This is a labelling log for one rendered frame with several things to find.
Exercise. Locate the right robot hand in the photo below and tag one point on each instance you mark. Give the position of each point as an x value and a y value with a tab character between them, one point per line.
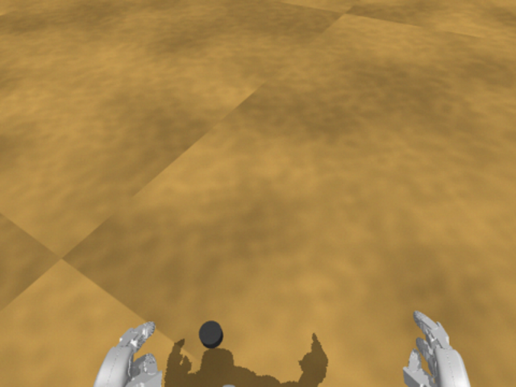
445	363

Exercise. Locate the tin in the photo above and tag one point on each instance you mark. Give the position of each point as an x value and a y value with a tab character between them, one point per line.
211	334

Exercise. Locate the left robot hand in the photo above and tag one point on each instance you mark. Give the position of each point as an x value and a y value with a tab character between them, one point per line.
118	368

